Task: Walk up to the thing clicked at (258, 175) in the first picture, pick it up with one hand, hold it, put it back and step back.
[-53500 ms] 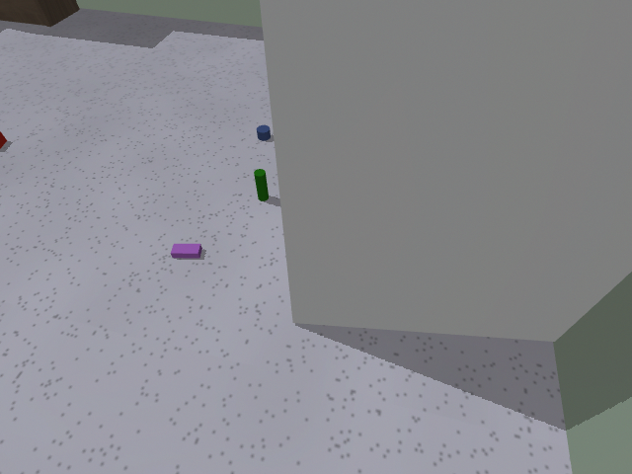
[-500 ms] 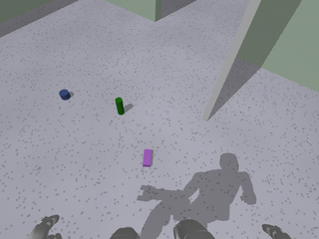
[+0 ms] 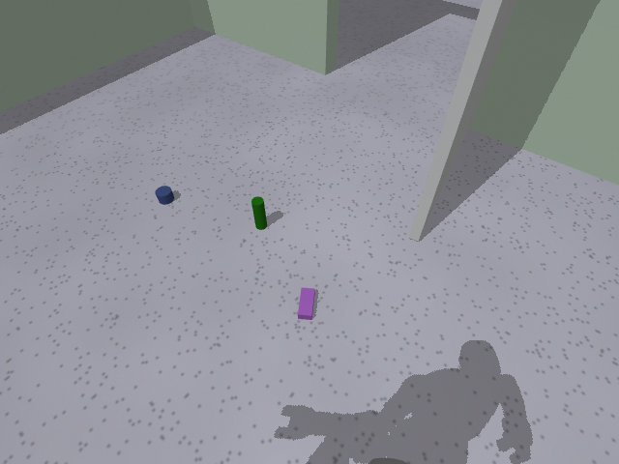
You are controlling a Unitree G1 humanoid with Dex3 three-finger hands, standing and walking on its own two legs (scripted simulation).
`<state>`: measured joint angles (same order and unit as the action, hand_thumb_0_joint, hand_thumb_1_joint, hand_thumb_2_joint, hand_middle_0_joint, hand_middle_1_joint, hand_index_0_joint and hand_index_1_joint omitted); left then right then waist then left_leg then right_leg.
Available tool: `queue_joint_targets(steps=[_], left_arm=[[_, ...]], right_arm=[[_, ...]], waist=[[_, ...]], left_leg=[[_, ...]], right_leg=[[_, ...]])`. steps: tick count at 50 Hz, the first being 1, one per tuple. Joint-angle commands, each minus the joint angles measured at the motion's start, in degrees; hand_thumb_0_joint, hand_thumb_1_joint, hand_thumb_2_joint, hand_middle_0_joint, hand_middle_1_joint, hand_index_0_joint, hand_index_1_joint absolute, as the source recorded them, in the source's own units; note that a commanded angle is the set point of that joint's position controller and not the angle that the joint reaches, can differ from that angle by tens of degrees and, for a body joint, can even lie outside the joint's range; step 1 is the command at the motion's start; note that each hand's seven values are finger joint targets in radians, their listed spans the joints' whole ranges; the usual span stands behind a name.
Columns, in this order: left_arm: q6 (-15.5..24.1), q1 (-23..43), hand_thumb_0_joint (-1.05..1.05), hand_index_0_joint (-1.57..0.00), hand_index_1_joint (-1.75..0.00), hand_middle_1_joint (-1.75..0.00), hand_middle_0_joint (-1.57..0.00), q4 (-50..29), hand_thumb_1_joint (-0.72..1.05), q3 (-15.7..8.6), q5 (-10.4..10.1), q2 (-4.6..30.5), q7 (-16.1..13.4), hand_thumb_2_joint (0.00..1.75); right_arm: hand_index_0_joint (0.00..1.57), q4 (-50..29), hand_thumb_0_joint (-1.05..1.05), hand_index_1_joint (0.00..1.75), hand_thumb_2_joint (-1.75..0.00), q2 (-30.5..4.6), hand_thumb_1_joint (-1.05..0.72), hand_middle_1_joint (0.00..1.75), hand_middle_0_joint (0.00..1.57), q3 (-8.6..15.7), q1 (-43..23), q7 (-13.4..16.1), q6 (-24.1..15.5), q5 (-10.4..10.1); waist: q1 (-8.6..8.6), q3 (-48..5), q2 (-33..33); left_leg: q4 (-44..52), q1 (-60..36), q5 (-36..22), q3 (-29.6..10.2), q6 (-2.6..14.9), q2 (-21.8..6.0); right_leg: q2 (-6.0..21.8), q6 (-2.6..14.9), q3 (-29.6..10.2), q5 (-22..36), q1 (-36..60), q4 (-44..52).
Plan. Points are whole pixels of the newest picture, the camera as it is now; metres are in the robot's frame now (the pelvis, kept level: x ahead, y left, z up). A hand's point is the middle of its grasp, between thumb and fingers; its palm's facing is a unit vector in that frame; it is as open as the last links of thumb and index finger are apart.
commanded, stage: step back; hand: left
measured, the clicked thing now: (259, 213) +1.13 +0.25 -0.68
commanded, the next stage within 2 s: stand in 0.78 s
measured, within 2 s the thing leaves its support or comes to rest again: neither
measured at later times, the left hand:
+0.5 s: hand out of the picture +0.11 +0.23 -0.13, palm faces +0.03 -0.92 -0.39, open 7.4 cm
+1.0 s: hand out of the picture +0.14 +0.25 -0.14, palm faces -0.01 -0.94 -0.34, open 7.4 cm
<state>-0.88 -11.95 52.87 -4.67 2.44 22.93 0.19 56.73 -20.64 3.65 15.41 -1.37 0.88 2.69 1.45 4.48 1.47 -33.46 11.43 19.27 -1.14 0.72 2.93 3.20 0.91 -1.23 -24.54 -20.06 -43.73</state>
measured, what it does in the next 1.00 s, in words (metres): steps on the spot: right foot, then left foot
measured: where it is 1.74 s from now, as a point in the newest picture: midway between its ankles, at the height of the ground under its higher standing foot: outside the picture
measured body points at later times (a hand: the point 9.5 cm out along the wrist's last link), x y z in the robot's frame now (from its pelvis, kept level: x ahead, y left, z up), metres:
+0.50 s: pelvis +0.05 -0.03 +0.01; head +0.07 -0.05 +0.45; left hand +0.11 +0.28 -0.10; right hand +0.13 -0.34 -0.13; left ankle +0.07 +0.12 -0.69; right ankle +0.07 -0.14 -0.72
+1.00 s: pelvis +0.07 +0.00 +0.02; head +0.09 -0.01 +0.47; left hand +0.14 +0.30 -0.11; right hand +0.19 -0.29 -0.11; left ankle +0.09 +0.12 -0.72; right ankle +0.06 -0.14 -0.72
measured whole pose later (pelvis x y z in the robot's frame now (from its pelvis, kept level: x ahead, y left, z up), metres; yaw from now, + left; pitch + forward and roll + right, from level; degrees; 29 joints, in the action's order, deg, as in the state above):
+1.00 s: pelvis +0.07 +0.00 +0.02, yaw +0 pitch -2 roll +0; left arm 1.3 -6.9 63.4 0.1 0.5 19.9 0.7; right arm 62.1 -19.1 0.6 2.9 -1.2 -1.0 0.5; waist 1.0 4.0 -0.7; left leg -25.3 11.1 11.7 1.1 -0.3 -1.2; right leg 1.7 -1.2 1.3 -14.2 -7.8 -24.5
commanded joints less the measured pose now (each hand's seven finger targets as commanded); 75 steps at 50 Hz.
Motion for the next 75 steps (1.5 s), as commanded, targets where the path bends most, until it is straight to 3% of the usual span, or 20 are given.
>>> queue_joint_targets(steps=[1,3,7,9,12,13,14,16,19,27,29,31,32,33,37,39,42,46,52,75], left_arm=[[2.15,6.67,0.00,-0.20,-0.30,-0.30,-0.20,-4.22,0.90,-2.70,-0.86,13.19,0.25,0.90],[2.50,3.07,0.00,-0.20,-0.30,-0.30,-0.20,-3.01,0.90,-1.98,-1.25,10.72,0.67,0.90],[2.86,4.64,0.00,-0.20,-0.30,-0.30,-0.20,-2.72,0.90,-1.90,-1.01,9.92,1.11,0.90],[3.24,3.45,0.00,-0.20,-0.30,-0.30,-0.20,-1.74,0.90,-2.09,-0.93,10.01,1.13,0.90],[4.08,-4.16,0.00,-0.20,-0.30,-0.30,-0.20,1.54,0.90,-2.65,-0.56,9.78,0.04,0.90],[4.56,-5.64,0.00,-0.20,-0.30,-0.30,-0.20,1.89,0.90,-3.56,0.07,12.29,-0.53,0.90],[5.01,-6.60,0.00,-0.20,-0.30,-0.30,-0.20,1.20,0.90,-4.40,0.08,17.11,-0.80,0.90],[4.70,-0.07,0.00,-0.20,-0.30,-0.30,-0.20,-1.23,0.90,-4.12,-0.42,17.63,-0.64,0.90],[5.48,1.58,0.00,-0.20,-0.30,-0.30,-0.20,-1.44,0.90,-2.62,-1.27,12.36,-1.00,0.90],[4.12,4.15,0.00,-0.20,-0.30,-0.30,-0.20,-1.86,0.90,-1.36,-1.67,12.35,-1.48,0.90],[3.37,5.41,0.00,-0.20,-0.30,-0.30,-0.20,-2.56,0.90,-1.17,-2.01,12.22,-1.55,0.90],[2.81,4.35,0.00,-0.20,-0.30,-0.30,-0.20,-2.90,0.90,-0.23,-2.40,9.33,-1.63,0.90],[2.34,3.05,0.00,-0.20,-0.30,-0.30,-0.20,-1.76,0.90,0.18,-3.09,8.44,-1.63,0.90],[1.99,2.49,0.00,-0.20,-0.30,-0.30,-0.20,0.11,0.90,-0.20,-3.02,9.26,-1.82,0.90],[2.96,1.91,0.00,-0.20,-0.30,-0.30,-0.20,2.26,0.90,-0.26,-2.08,10.55,-1.41,0.90],[3.00,3.66,0.00,-0.20,-0.30,-0.30,-0.20,4.14,0.90,1.33,-1.91,8.74,-0.87,0.90],[2.86,5.36,0.00,-0.20,-0.30,-0.30,-0.20,5.37,0.90,2.11,-2.22,8.04,-0.21,0.90],[3.53,6.90,0.00,-0.20,-0.30,-0.30,-0.20,6.97,0.90,2.28,-2.09,9.43,-0.24,0.90],[4.02,8.04,0.00,-0.20,-0.30,-0.30,-0.20,8.47,0.90,2.64,-2.35,9.12,-0.55,0.90],[3.06,9.02,0.00,-0.20,-0.30,-0.30,-0.20,10.00,0.90,2.44,-2.01,9.50,-0.30,0.90]], right_arm=[[0.20,-5.87,0.00,0.30,-0.90,-17.89,-0.90,0.30,0.20,3.87,-5.03,1.35,-3.62,-0.03],[0.20,-6.12,0.00,0.30,-0.90,-14.22,-0.90,0.30,0.20,2.67,-5.01,1.52,-4.22,-0.09],[0.20,-5.49,0.00,0.30,-0.90,-15.95,-0.90,0.30,0.20,3.67,-2.05,1.11,-3.65,-0.11],[0.20,-6.18,0.00,0.30,-0.90,-15.80,-0.90,0.30,0.20,3.51,-3.39,1.04,-2.97,-0.24],[0.20,-7.10,0.00,0.30,-0.90,-11.46,-0.90,0.30,0.20,1.89,-5.00,1.05,-1.92,-1.20],[0.20,-7.53,0.00,0.30,-0.90,-7.77,-0.90,0.30,0.20,0.61,-3.36,1.25,-2.01,-1.63],[0.20,-8.30,0.00,0.30,-0.90,-6.50,-0.90,0.30,0.20,0.21,-3.30,1.55,-2.01,-1.57],[0.20,-6.08,0.00,0.30,-0.90,-13.67,-0.90,0.30,0.20,2.44,-1.71,2.46,-2.00,-1.21],[0.20,-3.83,0.00,0.30,-0.90,-11.00,-0.90,0.30,0.20,1.46,-0.50,2.02,-2.32,-1.78],[0.20,-3.13,0.00,0.30,-0.90,-9.40,-0.90,0.30,0.20,1.19,-3.15,2.09,-1.48,-1.41],[0.20,-1.95,0.00,0.30,-0.90,-9.63,-0.90,0.30,0.20,1.38,-1.52,2.26,-1.70,-1.30],[0.20,-2.09,0.00,0.30,-0.90,-13.98,-0.90,0.30,0.20,2.63,-3.39,2.64,-2.09,-0.75],[0.20,-3.24,0.00,0.30,-0.90,-15.69,-0.90,0.30,0.20,2.37,-8.14,2.49,-2.17,-1.23],[0.20,-3.46,0.00,0.30,-0.90,-16.36,-0.90,0.30,0.20,2.22,-10.84,2.26,-2.06,-1.47],[0.20,-2.55,0.00,0.30,-0.90,-12.41,-0.90,0.30,0.20,0.81,-13.64,2.18,-1.84,-1.47],[0.20,-0.80,0.00,0.30,-0.90,-11.27,-0.90,0.30,0.20,0.01,-10.70,1.69,-2.34,-2.33],[0.20,0.32,0.00,0.30,-0.90,-12.48,-0.90,0.30,0.20,-0.09,-14.45,1.35,-2.92,-2.02],[0.20,1.85,0.00,0.30,-0.90,-11.22,-0.90,0.30,0.20,-0.64,-14.20,1.20,-3.37,-2.23],[0.20,3.47,0.00,0.30,-0.90,-11.06,-0.90,0.30,0.20,-0.67,-14.32,1.25,-3.38,-2.53],[0.20,6.03,0.00,0.30,-0.90,-10.98,-0.90,0.30,0.20,-1.46,-13.60,1.20,-3.01,-2.18]], waist=[[-1.69,4.39,-4.07],[-0.84,2.53,-7.37],[-3.25,0.90,-12.12],[-2.41,0.98,-12.44],[2.28,-2.13,-6.17],[2.77,-4.39,3.51],[3.14,-4.15,11.09],[0.99,0.88,5.00],[-0.45,-1.49,2.20],[-0.83,-5.16,9.55],[-2.35,-6.65,7.24],[-1.40,-9.39,-3.60],[0.53,-9.07,-7.92],[0.70,-8.35,-9.77],[0.95,-8.41,-7.92],[-1.24,-9.13,-6.86],[-0.80,-5.26,-7.89],[-1.22,-6.33,-2.41],[-1.79,-8.98,-0.71],[-1.55,-3.99,-1.33]], left_leg=[[21.97,5.03,23.31,-28.06,12.16,-19.90],[19.20,-1.98,9.73,-18.26,8.34,-14.34],[17.49,-0.17,9.28,-15.45,9.52,-14.60],[15.65,5.18,10.33,-12.15,8.94,-13.38],[1.49,13.61,4.95,-6.44,5.02,-9.43],[-9.53,19.20,5.95,-3.48,2.71,-4.91],[-19.64,25.83,13.89,-2.46,0.52,1.42],[-23.46,19.42,14.92,-6.44,0.23,-3.79],[-20.49,16.12,7.62,-7.62,0.23,-3.90],[-3.81,4.58,-0.64,2.55,-0.52,-3.81],[4.81,-0.76,-11.40,2.57,0.34,-3.59],[7.55,-4.19,-22.83,-9.80,4.27,-13.11],[9.97,0.83,-18.91,-15.05,8.63,-17.91],[10.22,5.60,-15.42,-15.71,11.12,-19.79],[6.47,5.64,-15.60,-6.75,4.55,-12.83],[9.89,3.67,-8.62,-7.26,2.54,-11.16],[14.45,2.02,-4.03,-8.60,2.31,-12.12],[12.82,-4.32,-18.06,-5.89,1.46,-11.29],[13.28,-8.72,-23.06,-3.75,1.27,-11.04],[19.07,-4.41,-9.13,-3.48,-0.36,-10.48]], right_leg=[[0.28,0.39,-4.35,-3.02,-9.68,-8.71],[-0.55,0.52,-2.13,1.65,-11.13,-5.06],[-1.78,-0.26,1.41,-0.25,-4.63,2.22],[-2.91,-0.15,3.17,2.10,1.97,7.26],[-4.24,0.49,3.03,9.43,19.37,19.18],[2.47,2.20,-9.27,5.26,24.47,23.01],[15.87,7.33,-30.49,-3.37,22.62,30.09],[20.97,15.28,-33.00,-4.79,9.44,29.20],[12.20,8.95,-14.63,19.16,11.29,24.05],[9.65,7.05,-4.87,40.12,6.92,15.74],[8.52,5.18,-4.25,36.46,5.65,11.45],[3.25,1.71,-2.05,22.00,1.96,5.86],[-1.62,0.45,1.02,7.83,4.08,3.41],[-2.12,0.61,1.65,0.14,8.62,2.91],[0.81,1.56,-1.87,15.50,11.85,12.29],[2.85,1.72,-3.55,13.90,12.04,16.38],[1.69,0.57,-2.89,10.88,9.52,19.83],[3.39,0.41,-3.08,19.79,10.62,22.98],[4.55,-0.14,-2.98,26.40,13.59,25.67],[4.14,-0.03,-3.36,11.89,10.97,30.23]])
